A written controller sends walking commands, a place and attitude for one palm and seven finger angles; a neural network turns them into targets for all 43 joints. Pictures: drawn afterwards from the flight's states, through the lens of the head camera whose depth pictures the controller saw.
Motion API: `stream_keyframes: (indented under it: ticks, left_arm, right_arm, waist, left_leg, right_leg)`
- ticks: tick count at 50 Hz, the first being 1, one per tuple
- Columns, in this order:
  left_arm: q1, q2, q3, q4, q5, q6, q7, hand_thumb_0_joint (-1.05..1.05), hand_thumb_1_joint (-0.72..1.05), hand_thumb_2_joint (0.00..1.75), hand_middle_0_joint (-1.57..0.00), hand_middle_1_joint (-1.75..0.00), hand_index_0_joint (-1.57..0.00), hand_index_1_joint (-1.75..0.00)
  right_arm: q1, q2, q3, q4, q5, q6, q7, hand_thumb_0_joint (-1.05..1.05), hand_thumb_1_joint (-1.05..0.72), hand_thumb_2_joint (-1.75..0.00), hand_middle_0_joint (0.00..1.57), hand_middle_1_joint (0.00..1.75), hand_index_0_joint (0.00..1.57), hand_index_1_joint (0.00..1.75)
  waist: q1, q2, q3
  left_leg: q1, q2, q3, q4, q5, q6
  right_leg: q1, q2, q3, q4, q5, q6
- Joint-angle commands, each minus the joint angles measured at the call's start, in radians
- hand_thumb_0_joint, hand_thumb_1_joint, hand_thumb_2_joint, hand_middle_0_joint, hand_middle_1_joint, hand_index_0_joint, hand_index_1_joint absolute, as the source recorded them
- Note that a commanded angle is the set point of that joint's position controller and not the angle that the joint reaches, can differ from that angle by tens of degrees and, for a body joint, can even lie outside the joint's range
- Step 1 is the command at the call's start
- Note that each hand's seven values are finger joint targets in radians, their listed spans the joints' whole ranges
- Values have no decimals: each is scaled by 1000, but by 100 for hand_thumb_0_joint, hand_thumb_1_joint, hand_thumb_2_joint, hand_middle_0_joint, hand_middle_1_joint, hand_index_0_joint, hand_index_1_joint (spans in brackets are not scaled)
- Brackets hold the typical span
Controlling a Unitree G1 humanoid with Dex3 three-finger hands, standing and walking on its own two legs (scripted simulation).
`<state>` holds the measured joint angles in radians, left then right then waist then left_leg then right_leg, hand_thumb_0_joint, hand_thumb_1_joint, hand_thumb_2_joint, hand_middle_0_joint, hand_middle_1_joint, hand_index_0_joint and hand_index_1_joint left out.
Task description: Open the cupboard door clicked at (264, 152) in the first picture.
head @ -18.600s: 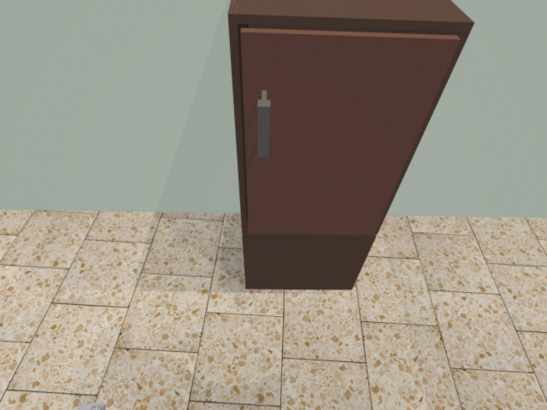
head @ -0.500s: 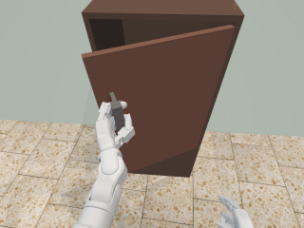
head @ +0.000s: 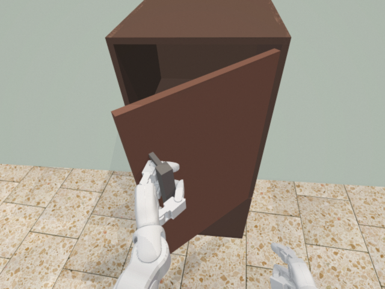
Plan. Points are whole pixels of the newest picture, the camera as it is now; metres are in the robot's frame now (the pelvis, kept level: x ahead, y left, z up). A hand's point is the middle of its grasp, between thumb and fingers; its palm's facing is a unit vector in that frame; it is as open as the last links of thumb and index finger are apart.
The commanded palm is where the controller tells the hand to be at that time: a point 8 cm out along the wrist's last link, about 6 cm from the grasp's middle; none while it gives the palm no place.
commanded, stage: open thumb and fingers to let go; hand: left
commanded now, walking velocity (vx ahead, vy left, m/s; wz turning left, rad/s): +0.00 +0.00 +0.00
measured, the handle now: (162, 180) +0.32 +0.07 +0.09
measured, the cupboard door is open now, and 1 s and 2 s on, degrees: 41 38 42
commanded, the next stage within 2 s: slide the hand sideways off the handle in 0.76 s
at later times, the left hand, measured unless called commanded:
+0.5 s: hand (165, 193) +0.29 +0.06 +0.09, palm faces +0.26 -0.96 -0.01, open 13.1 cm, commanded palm +0.24 +0.08 +0.09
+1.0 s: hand (167, 206) +0.26 +0.06 +0.09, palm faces -0.06 -1.00 -0.05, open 16.0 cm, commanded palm +0.24 +0.07 +0.09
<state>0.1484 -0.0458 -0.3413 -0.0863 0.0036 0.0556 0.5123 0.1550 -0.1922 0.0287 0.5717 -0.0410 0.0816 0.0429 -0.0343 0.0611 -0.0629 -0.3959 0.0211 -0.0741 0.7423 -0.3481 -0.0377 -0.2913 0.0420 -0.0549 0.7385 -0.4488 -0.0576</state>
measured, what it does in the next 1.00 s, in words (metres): stands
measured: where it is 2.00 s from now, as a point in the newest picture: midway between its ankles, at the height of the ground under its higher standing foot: outside the picture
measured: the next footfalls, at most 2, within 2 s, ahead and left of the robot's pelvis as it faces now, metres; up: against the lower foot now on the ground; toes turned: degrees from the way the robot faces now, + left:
none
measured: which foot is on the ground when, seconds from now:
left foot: down 0.00-1.00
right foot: down 0.00-1.00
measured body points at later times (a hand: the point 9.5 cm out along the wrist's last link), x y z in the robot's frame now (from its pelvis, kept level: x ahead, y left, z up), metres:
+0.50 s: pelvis +0.00 +0.01 +0.00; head +0.00 -0.01 +0.45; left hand +0.27 +0.12 +0.09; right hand +0.19 -0.20 -0.09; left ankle +0.03 +0.15 -0.71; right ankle -0.03 -0.08 -0.71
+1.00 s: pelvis -0.02 +0.02 -0.01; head -0.02 +0.01 +0.44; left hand +0.26 +0.11 +0.09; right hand +0.16 -0.18 -0.09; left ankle +0.03 +0.15 -0.71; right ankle -0.03 -0.08 -0.71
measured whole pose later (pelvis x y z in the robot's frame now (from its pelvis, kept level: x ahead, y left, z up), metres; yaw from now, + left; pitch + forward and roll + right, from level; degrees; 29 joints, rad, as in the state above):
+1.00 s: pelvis -0.02 +0.02 -0.01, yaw +1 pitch +2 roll +0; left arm 0.07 0.02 -0.30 0.00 0.01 -0.08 0.22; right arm 0.21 -0.19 0.03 0.52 -0.01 0.04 0.04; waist 0.00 0.05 -0.05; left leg -0.49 -0.01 -0.07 0.80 -0.34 -0.02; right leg -0.38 0.01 -0.05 0.80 -0.45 -0.03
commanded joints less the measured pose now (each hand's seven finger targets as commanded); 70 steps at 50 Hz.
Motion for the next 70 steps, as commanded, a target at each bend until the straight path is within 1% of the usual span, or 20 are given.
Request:
stream_keyframes:
  ticks: [1,4,7,17,23,25,32,37,43,44,45,46,48,49,51,52,57,59,65,70]
  left_arm:
    - [-202,-185,65,-170,41,-72,67,0,62,78,-38,-132,-38,-132]
    - [-183,-198,36,-183,52,-91,44,0,41,69,-36,-130,-36,-130]
    - [-174,-214,-8,-219,62,-104,18,0,20,60,-35,-127,-35,-127]
    - [-189,-218,-19,-230,58,-111,29,0,-50,30,-30,-120,-30,-120]
    - [-252,-237,-51,-219,66,-122,30,0,-50,30,-27,-100,-27,-100]
    - [-236,-225,-38,-208,70,-120,33,0,-50,30,-25,-90,-25,-90]
    - [-265,-282,-85,-199,72,-93,44,0,-50,30,-19,-55,-19,-55]
    - [-343,-273,-59,-156,68,-83,65,0,-50,30,-15,-30,-15,-30]
    - [-362,-267,-32,-121,63,-78,72,0,-50,30,-15,-30,-15,-30]
    - [-364,-139,-235,-140,159,-130,-146,0,-50,30,-15,-30,-15,-30]
    - [-424,-70,-156,-186,113,-182,-264,0,-50,30,-15,-30,-15,-30]
    - [-428,-49,-155,-203,89,-220,-353,0,-50,30,-15,-30,-15,-30]
    - [-407,-31,-136,-206,19,-266,-480,0,-50,30,-15,-30,-15,-30]
    - [-385,-44,-125,-206,-16,-274,-505,0,-50,30,-15,-30,-15,-30]
    - [-366,-71,-96,-170,-72,-270,-497,0,-50,30,-15,-30,-15,-30]
    - [-347,-63,-66,-172,-87,-265,-478,0,-50,30,-15,-30,-15,-30]
    - [-320,-12,7,-169,-38,-245,-368,0,-50,30,-15,-30,-15,-30]
    - [-312,-9,1,-181,-18,-245,-352,0,-50,30,-15,-30,-15,-30]
    - [-189,56,59,-206,-20,-237,-366,0,-50,30,-15,-30,-15,-30]
    - [-116,65,72,-266,-26,-229,-376,0,-50,30,-15,-30,-15,-30]
  right_arm:
    - [-174,-53,-30,-167,-2,-64,-13,0,-90,-90,20,30,20,30]
    - [-136,-60,-41,-171,-1,-74,-14,0,-90,-90,20,30,20,30]
    - [-113,-65,-46,-179,6,-74,-9,0,-90,-90,20,30,20,30]
    - [-109,-67,-46,-189,10,-87,-13,0,-90,-90,20,30,20,30]
    - [-107,-67,-46,-180,12,-100,-12,0,-90,-90,20,30,20,30]
    - [-103,-69,-49,-177,12,-102,-10,0,-90,-90,20,30,20,30]
    - [-121,-60,-47,-177,18,-100,4,0,-90,-90,20,30,20,30]
    - [-140,-59,-44,-162,16,-102,4,0,-90,-90,20,30,20,30]
    - [-144,-55,-42,-158,11,-98,2,0,-90,-90,20,30,20,30]
    - [-58,-99,-44,-153,16,-80,13,0,-90,-90,20,30,20,30]
    - [-39,-100,-55,-176,26,-73,2,0,-90,-90,20,30,20,30]
    - [-45,-96,-47,-197,30,-79,-8,0,-90,-90,20,30,20,30]
    - [-38,-92,-39,-224,44,-97,-22,0,-90,-90,20,30,20,30]
    - [-41,-87,-34,-240,50,-109,-26,0,-90,-90,20,30,20,30]
    - [-51,-89,-26,-249,60,-127,-31,0,-90,-90,20,30,20,30]
    - [-58,-92,-27,-252,62,-133,-34,0,-90,-90,20,30,20,30]
    - [-63,-93,-26,-253,54,-134,-28,0,-90,-90,20,30,20,30]
    - [-62,-92,-27,-257,53,-129,-23,0,-90,-90,20,30,20,30]
    - [-67,-95,-22,-274,49,-115,-27,0,-90,-90,20,30,20,30]
    - [-68,-95,-19,-289,50,-109,-28,0,-90,-90,20,30,20,30]
  waist:
    - [53,-167,-132]
    - [40,-188,-170]
    - [27,-143,-182]
    - [28,-144,-187]
    - [8,-134,-166]
    - [21,-134,-177]
    - [21,-91,-183]
    - [23,-111,-175]
    - [32,-123,-184]
    - [-73,-165,-85]
    - [-46,-135,-183]
    - [-37,-88,-215]
    - [-42,-76,-217]
    - [-39,-70,-198]
    - [-38,-105,-143]
    - [-22,-124,-139]
    - [12,-123,-142]
    - [8,-126,-135]
    - [42,-123,-135]
    - [37,-105,-113]
  left_leg:
    - [101,-49,62,-12,176,52]
    - [109,-46,63,-10,223,54]
    - [120,-37,63,-14,259,55]
    - [118,-34,59,-6,249,57]
    - [119,-28,51,2,235,59]
    - [119,-24,48,-3,239,57]
    - [121,-15,42,-10,236,51]
    - [112,-19,37,-14,180,50]
    - [113,-24,48,-12,180,50]
    - [122,-34,47,-30,191,76]
    - [118,-35,47,-22,204,81]
    - [131,-38,53,-17,205,83]
    - [128,-39,46,-14,162,84]
    - [118,-39,42,-20,128,82]
    - [90,-32,24,-44,45,74]
    - [78,-33,24,-52,15,71]
    - [69,-32,33,-71,3,67]
    - [71,-28,42,-69,6,68]
    - [61,-27,59,-76,27,68]
    - [65,-25,65,-74,40,66]
  right_leg:
    - [-84,-83,61,-204,326,53]
    - [-54,-86,63,-180,457,63]
    - [-51,-78,44,-143,526,58]
    - [-77,-62,22,-129,454,49]
    - [-124,-53,12,-121,390,43]
    - [-119,-47,6,-118,371,37]
    - [-138,-36,-17,-96,325,22]
    - [-161,-35,-13,-117,225,21]
    - [-151,-39,-5,-135,210,23]
    - [-196,-40,39,-126,308,32]
    - [-153,-45,37,-97,358,26]
    - [-144,-46,35,-79,372,25]
    - [-164,-42,27,-76,313,26]
    - [-178,-37,21,-83,262,28]
    - [-210,-29,5,-99,146,32]
    - [-208,-27,7,-109,106,35]
    - [-200,-27,3,-98,79,31]
    - [-204,-27,7,-104,80,33]
    - [-161,-29,17,-117,90,29]
    - [-164,-27,17,-116,111,32]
